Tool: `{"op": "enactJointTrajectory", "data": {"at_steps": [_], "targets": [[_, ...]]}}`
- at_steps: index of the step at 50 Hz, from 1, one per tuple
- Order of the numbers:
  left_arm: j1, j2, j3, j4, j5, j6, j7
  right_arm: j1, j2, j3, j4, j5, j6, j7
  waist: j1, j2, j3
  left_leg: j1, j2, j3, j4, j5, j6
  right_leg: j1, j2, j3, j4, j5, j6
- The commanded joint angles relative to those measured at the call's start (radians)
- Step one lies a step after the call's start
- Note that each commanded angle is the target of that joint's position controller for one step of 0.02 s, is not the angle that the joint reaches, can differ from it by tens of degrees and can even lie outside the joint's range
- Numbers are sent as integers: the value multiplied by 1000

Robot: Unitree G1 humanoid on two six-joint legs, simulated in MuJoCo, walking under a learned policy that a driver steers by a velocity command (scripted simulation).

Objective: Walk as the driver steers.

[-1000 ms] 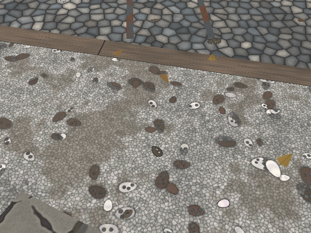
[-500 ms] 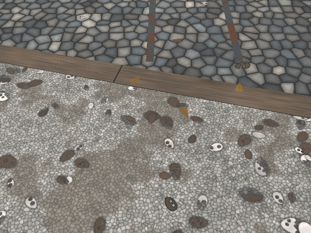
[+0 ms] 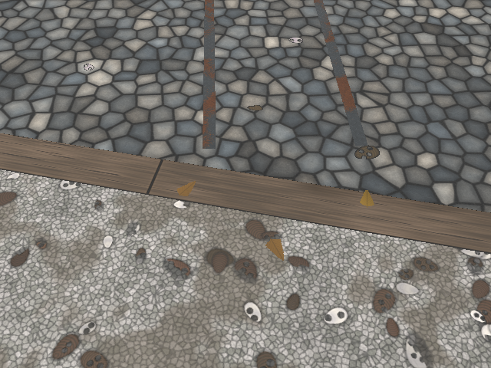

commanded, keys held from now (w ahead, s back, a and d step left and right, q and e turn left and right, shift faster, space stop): w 0.22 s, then no key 0.30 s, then e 0.48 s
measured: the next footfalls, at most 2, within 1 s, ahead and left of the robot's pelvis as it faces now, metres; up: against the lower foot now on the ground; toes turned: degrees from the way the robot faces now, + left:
right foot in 0.22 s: +0.29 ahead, -0.12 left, +0.00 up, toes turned -4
left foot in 0.68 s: +0.37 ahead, +0.06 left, +0.00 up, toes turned -1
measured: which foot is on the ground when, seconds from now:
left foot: down 0.00-0.24, up 0.26-0.66, down 0.68-1.00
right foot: up 0.00-0.20, down 0.22-0.70, up 0.72-1.00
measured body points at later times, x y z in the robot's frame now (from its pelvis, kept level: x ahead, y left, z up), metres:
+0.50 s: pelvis +0.24 -0.06 +0.00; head +0.27 -0.07 +0.45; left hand +0.24 +0.19 -0.14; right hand +0.30 -0.30 -0.16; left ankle +0.30 +0.09 -0.69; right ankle +0.25 -0.11 -0.75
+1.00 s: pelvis +0.26 -0.04 -0.01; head +0.29 -0.05 +0.44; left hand +0.40 +0.20 -0.15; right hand +0.29 -0.32 -0.15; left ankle +0.33 +0.06 -0.75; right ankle +0.23 -0.14 -0.72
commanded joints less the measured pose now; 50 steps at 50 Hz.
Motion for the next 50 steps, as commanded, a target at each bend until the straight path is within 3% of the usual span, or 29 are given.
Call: {"op": "enactJointTrajectory", "data": {"at_steps": [1, 4, 7, 9, 10, 11, 12, 13, 14, 15, 16, 17, 18, 22, 26, 28, 31, 33, 34, 35, 36, 37, 38, 39, 40, 42, 46, 50], "targets": [[-102, 22, -6, -76, -7, -9, -1, 29, -119, -16, -31, -1, -14, -4, -4, 94, 56, -49, 253, -137, -106, 315, 103, 6, 23, -51, -138, 88, 7], [-176, 30, -8, -103, -8, -13, 3, 84, -124, -16, -8, -8, -9, -11, -30, 100, 64, 50, 282, -137, -80, 367, 106, -3, 45, -64, -225, 85, -12], [-194, 47, -2, -122, -7, -23, 6, 91, -135, -21, 6, -16, -2, -22, -17, 103, 69, 139, 320, -139, -20, 480, 99, 13, 63, -62, -285, 3, -49], [-95, 63, 9, -96, -6, -33, 15, 57, -150, -26, 6, -19, 0, -26, 37, 110, 22, 140, 314, -112, 109, 714, 73, 174, 113, -83, -335, -71, -84], [41, 76, 20, -50, -3, -42, 22, 40, -154, -27, 5, -16, 4, -24, 97, 92, -45, 115, 286, -85, 268, 786, 57, 339, 147, -102, -395, -51, -105], [221, 118, 38, 9, 13, -52, 33, 34, -139, -21, -6, -10, 3, -22, 161, 58, -148, -24, 241, -54, 485, 650, 37, 595, 93, -40, -410, -40, -141], [356, 221, 63, 26, 39, -59, 43, 90, -55, 0, -42, 26, 2, -15, 165, -108, -285, -324, 121, 12, 847, 204, -14, 882, -199, 343, -444, -52, -230], [328, 238, 69, 29, 5, -43, 35, 147, -80, -17, -23, 26, 4, -16, 128, -185, -347, -489, -9, -70, 1075, -352, -25, 922, -327, 653, -561, 176, -326], [211, 189, 58, 10, -24, -39, 31, 83, -116, -29, -28, 7, 11, -22, 79, -56, -210, -529, 61, -146, 1120, -290, -22, 787, -287, 489, -545, 283, -309], [131, 112, 37, -1, -26, -46, 29, 21, -88, -23, -41, -1, 9, -21, 60, -1, -103, -526, 92, -142, 1085, -235, -29, 651, -247, 347, -555, 428, -289], [100, 61, 22, 5, -23, -53, 29, 2, -63, -22, -39, -5, 14, -21, 31, 17, -50, -491, 123, -135, 1020, -205, -34, 560, -193, 236, -576, 524, -245], [98, 30, 11, 19, -26, -60, 34, -2, -61, -24, -41, -21, 27, -19, 11, -4, -29, -453, 138, -133, 960, -188, -44, 502, -152, 164, -592, 581, -213], [101, 19, 5, 31, -21, -64, 35, 18, -46, -23, -31, -26, 41, -15, -5, -18, -36, -406, 130, -124, 931, -173, -53, 466, -131, 115, -600, 635, -197], [136, 65, 3, 62, -14, -76, 37, -2, -24, -21, -29, -21, 71, -12, -36, -25, -71, -373, 110, -92, 790, -91, -76, 445, -96, 21, -596, 782, -198], [164, 52, -13, 90, -13, -62, 43, -120, -16, -5, -48, -12, 80, -22, -2, -69, -71, -317, 111, -51, 550, 10, -80, 446, -59, -23, -582, 720, -167], [198, 55, -14, 109, -13, -50, 45, -154, -28, -3, -52, -9, 81, -31, 18, -69, -71, -293, 104, -48, 495, 11, -81, 459, -63, 16, -560, 674, -174], [189, 86, 0, 103, -10, -25, 51, -183, -56, -9, -65, -4, 76, -49, 29, -71, -35, -301, 92, -53, 420, -62, -74, 472, -89, 114, -512, 551, -198], [167, 95, 11, 96, -16, -7, 56, -147, -60, -12, -61, -3, 66, -61, 3, -47, -16, -231, 96, -57, 262, 7, -62, 448, -81, 166, -453, 420, -177], [165, 86, 13, 85, -20, -4, 58, -107, -88, -19, -56, -10, 57, -68, -4, -9, -31, -139, 152, -105, 206, 151, -52, 393, -57, 180, -406, 323, -144], [179, 47, 8, 58, -27, -3, 60, -60, -150, -33, -61, -23, 46, -75, 8, 103, -87, -31, 311, -237, 184, 402, -14, 323, 11, 129, -279, 100, -104], [238, -22, 1, 56, -40, 9, 62, -84, -213, -53, -64, 2, 60, -74, 31, 293, -100, 16, 457, -359, 172, 659, 136, 197, 188, -21, -93, -336, -60], [201, 46, 22, 57, -21, 26, 69, -69, -154, -44, -76, 5, 65, -73, -12, 249, -120, -5, 522, -401, 140, 648, 215, 147, 199, -31, 137, -567, -42], [171, 60, 36, 53, -11, 38, 65, -95, -130, -38, -91, -1, 68, -74, 5, 162, -91, -71, 484, -338, 115, 572, 217, 139, 170, 9, 249, -530, -31], [160, 47, 41, 50, -6, 50, 61, -161, -115, -33, -112, -8, 76, -80, 34, 119, -66, -130, 438, -276, 97, 456, 187, 144, 143, 26, 279, -469, -15], [146, 46, 45, 42, -4, 60, 56, -201, -104, -30, -127, -12, 80, -86, 51, 128, -37, -174, 407, -222, 79, 375, 156, 144, 124, 28, 267, -419, -3], [151, 31, 46, 36, -2, 74, 50, -229, -102, -29, -143, -19, 83, -89, 61, 154, -36, -187, 356, -142, 84, 330, 128, 155, 128, -4, 215, -371, 26], [104, 10, 37, -6, -12, 93, 42, -212, -142, -40, -146, -19, 81, -80, 37, 176, -77, -171, 377, -92, 107, 290, 124, 222, 113, -34, 21, -359, 34], [83, 45, 41, -52, -18, 98, 25, -221, -190, -57, -159, -26, 92, -56, 23, 199, -103, -173, 417, -81, 142, 208, 106, 305, 115, -74, -122, -348, 2]]}}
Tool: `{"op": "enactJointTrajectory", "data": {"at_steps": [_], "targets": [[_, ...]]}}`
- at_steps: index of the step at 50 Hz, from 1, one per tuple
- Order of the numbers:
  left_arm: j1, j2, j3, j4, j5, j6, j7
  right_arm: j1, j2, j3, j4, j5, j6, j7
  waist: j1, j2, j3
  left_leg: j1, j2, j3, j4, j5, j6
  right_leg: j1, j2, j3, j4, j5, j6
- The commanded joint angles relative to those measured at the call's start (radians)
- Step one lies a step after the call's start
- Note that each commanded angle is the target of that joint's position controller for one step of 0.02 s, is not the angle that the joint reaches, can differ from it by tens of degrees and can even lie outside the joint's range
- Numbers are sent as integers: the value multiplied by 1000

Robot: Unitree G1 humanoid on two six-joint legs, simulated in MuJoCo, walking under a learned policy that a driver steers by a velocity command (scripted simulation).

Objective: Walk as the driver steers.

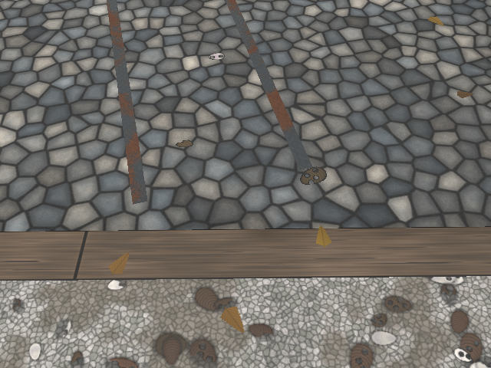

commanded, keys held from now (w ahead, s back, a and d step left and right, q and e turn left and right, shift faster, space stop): e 0.30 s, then no key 0.04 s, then w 0.66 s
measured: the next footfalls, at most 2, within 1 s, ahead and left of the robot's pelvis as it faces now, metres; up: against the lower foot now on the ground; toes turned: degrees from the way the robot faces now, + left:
right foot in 0.08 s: +0.02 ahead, -0.11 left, +0.00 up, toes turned -5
left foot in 0.62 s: +0.06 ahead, +0.07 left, +0.00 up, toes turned -16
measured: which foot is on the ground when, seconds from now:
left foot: down 0.00-0.06, up 0.08-0.60, down 0.62-1.00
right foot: up 0.00-0.06, down 0.08-0.62, up 0.64-1.00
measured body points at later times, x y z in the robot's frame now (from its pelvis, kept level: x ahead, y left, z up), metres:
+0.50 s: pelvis -0.01 -0.03 +0.01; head +0.01 -0.04 +0.46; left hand +0.12 +0.22 -0.11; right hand +0.04 -0.32 -0.12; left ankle +0.01 +0.10 -0.70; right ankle -0.02 -0.10 -0.73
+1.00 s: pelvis +0.15 -0.07 +0.00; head +0.19 -0.07 +0.45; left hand +0.41 +0.10 -0.11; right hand +0.02 -0.28 -0.14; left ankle +0.03 +0.08 -0.73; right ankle +0.26 -0.21 -0.71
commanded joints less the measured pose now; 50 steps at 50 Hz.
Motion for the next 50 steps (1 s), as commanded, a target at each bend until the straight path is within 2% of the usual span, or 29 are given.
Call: {"op": "enactJointTrajectory", "data": {"at_steps": [1, 2, 3, 4, 5, 6, 7, 8, 10, 13, 17, 18, 20, 22, 24, 27, 29, 30, 31, 32, 33, 34, 35, 37, 38, 43, 46, 48, 50], "targets": [[66, 55, 9, -60, -3, -4, -14, 3, -177, -41, -50, -1, 4, 13, 9, 153, -122, 74, 264, -181, -111, 183, 152, 87, 16, -51, -124, 37, -26], [101, 53, 9, -57, -2, -10, -16, -11, -184, -46, -55, 3, 11, 16, 33, 128, -120, 30, 255, -151, -62, 121, 111, 159, 28, -61, -231, 111, -41], [121, 78, 16, -53, 3, -21, -17, 17, -173, -49, -46, 0, 22, 21, 39, 43, -98, -45, 223, -101, 39, -11, 46, 225, 19, 6, -365, 175, -61], [114, 172, 34, -74, 14, -34, -9, 60, -115, -41, -57, -1, 35, 31, 23, -229, -54, -216, 98, 3, 294, -283, -38, 257, -194, 333, -568, 211, -113], [148, 302, 63, -86, 15, -38, -1, -59, -82, -26, -141, 5, 45, 14, 67, -344, -6, -355, -58, -92, 440, -450, -67, 159, -383, 595, -610, 442, -259], [154, 255, 58, -77, 18, -39, 8, -95, -97, -24, -148, 7, 50, 9, 59, -191, 3, -337, -23, -190, 547, -389, -63, 136, -344, 540, -599, 421, -286], [95, 208, 44, -88, 9, -38, 16, -70, -103, -29, -133, 23, 46, 15, 19, -125, 11, -322, -15, -216, 566, -290, -55, 117, -272, 440, -577, 376, -258], [23, 185, 37, -110, 7, -34, 17, -43, -108, -31, -117, 28, 34, 23, -13, -101, 4, -310, -14, -229, 551, -209, -48, 131, -202, 374, -562, 360, -217], [-4, 154, 30, -136, -6, -39, 15, -1, -127, -39, -97, 1, 26, 36, -18, -111, -61, -297, -33, -221, 591, -150, -47, 203, -154, 326, -529, 509, -206], [65, 165, 35, -128, -14, -51, 10, -11, -108, -35, -115, 9, 32, 37, 1, -70, -94, -314, -42, -232, 579, -142, -64, 281, -159, 350, -508, 581, -217], [107, 170, 34, -128, -6, -52, 15, -33, -110, -29, -137, 15, 40, 29, 28, -104, -91, -317, -48, -239, 469, -165, -76, 328, -165, 397, -510, 540, -230], [126, 169, 33, -125, -4, -52, 15, -28, -112, -27, -139, 11, 38, 32, 36, -105, -113, -293, -46, -234, 438, -173, -75, 330, -161, 412, -532, 408, -237], [139, 166, 29, -119, 5, -52, 11, -53, -114, -24, -151, 3, 33, 43, 54, -124, -94, -266, -49, -222, 377, -190, -68, 299, -154, 462, -598, 69, -251], [139, 171, 27, -113, 12, -54, 7, -71, -113, -20, -161, 0, 22, 54, 60, -129, -59, -237, -56, -212, 314, -206, -56, 268, -158, 495, -630, -51, -257], [145, 177, 26, -102, 14, -61, 5, -66, -105, -15, -162, 0, 5, 61, 59, -109, -44, -188, -63, -204, 249, -221, -39, 245, -160, 504, -631, -64, -259], [123, 183, 25, -95, 11, -72, -1, -20, -95, -8, -152, 7, -17, 61, 31, -97, -29, -40, -84, -186, 115, -227, 2, 157, -148, 501, -620, -82, -247], [64, 171, 22, -104, -2, -71, -2, 94, -71, -2, -112, 11, -31, 52, -44, -61, -13, 206, -103, -152, -108, -94, 39, -5, -88, 451, -558, -120, -205], [45, 135, 13, -114, -3, -79, 0, 160, -93, -6, -92, 8, -42, 42, -74, -8, -15, 359, -54, -223, -163, -123, 51, -139, -36, 409, -464, -138, -163], [21, 52, -10, -141, -6, -92, -2, 259, -162, -15, -80, -4, -53, 31, -106, 170, -45, 463, 169, -499, -307, -380, 87, -262, 64, 261, -189, -141, -108], [-1, 71, -7, -157, -4, -104, -3, 268, -265, -40, -72, -1, -56, 32, -98, 205, 27, 417, 321, -814, -427, -594, 169, -427, 167, 132, -17, -76, -90], [-23, 128, 5, -166, 19, -111, -7, 233, -242, -44, -63, -2, -55, 35, -61, 121, 105, 308, 344, -819, -421, -607, 217, -438, 78, 185, 74, 7, -91], [10, 142, 10, -141, 17, -116, -22, 159, -178, -28, -82, 14, -61, 43, -13, 89, 113, 290, 272, -726, -418, -542, 193, -416, 45, 179, 107, 85, -79], [41, 142, 11, -119, 18, -118, -33, 124, -148, -21, -91, 20, -68, 52, 8, 94, 92, 289, 216, -628, -421, -437, 161, -388, 28, 151, 114, 134, -60], [30, 125, 8, -106, 33, -114, -48, 148, -117, -12, -79, 20, -84, 56, 1, 107, 47, 300, 149, -488, -417, -205, 146, -358, 3, 87, 158, 221, -30], [4, 106, 2, -112, 32, -111, -52, 182, -110, -11, -62, 20, -89, 59, -7, 100, 38, 310, 135, -448, -411, -111, 150, -367, -8, 67, 166, 247, -20], [-174, 61, -22, -172, 25, -106, -57, 286, -104, -9, -12, 20, -94, 63, -56, 101, 54, 312, 106, -337, -384, 213, 160, -371, -33, -12, 8, 331, 14], [-250, 52, -32, -201, 17, -107, -59, 321, -123, -10, 7, 17, -96, 59, -72, 115, 59, 303, 116, -305, -359, 346, 154, -278, -17, -41, -137, 350, -4], [-257, 63, -32, -207, 15, -107, -54, 325, -136, -11, 16, 16, -95, 55, -63, 119, 59, 322, 142, -302, -334, 427, 147, -218, -5, -50, -198, 335, -34], [-194, 83, -23, -192, 15, -110, -42, 302, -152, -13, 20, 15, -92, 52, -20, 122, 31, 333, 157, -282, -250, 640, 127, -92, 29, -58, -244, 296, -71]]}}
